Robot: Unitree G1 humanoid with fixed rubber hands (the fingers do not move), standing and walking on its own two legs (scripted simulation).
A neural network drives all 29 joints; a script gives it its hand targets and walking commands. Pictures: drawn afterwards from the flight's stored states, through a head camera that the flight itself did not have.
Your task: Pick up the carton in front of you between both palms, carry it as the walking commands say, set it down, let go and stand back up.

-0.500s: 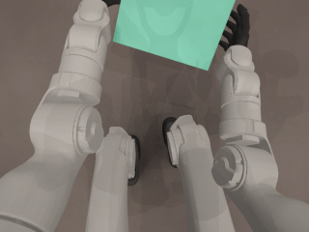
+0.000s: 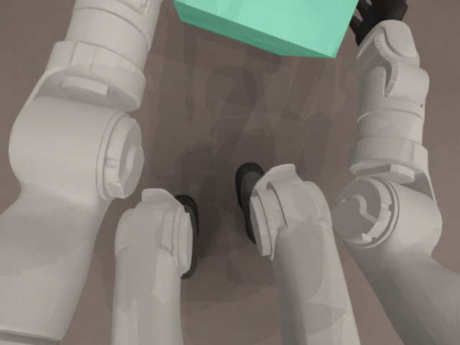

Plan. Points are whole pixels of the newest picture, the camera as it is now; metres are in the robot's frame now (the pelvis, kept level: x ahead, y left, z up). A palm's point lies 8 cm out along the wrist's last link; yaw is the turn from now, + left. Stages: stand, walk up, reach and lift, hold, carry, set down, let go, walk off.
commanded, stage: set down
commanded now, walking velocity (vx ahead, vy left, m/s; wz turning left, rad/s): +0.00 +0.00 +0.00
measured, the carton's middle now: out of the picture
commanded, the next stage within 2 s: none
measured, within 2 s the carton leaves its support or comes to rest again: neither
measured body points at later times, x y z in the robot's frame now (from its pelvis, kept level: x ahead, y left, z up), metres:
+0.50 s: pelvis -0.02 -0.02 -0.01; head +0.36 -0.01 +0.23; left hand +0.60 +0.04 -0.17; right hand +0.51 -0.25 -0.17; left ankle +0.06 +0.07 -0.36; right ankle +0.12 -0.12 -0.36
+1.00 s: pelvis +0.00 +0.00 -0.02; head +0.38 +0.02 +0.21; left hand +0.60 +0.05 -0.20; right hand +0.50 -0.25 -0.20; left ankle +0.06 +0.06 -0.36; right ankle +0.12 -0.12 -0.36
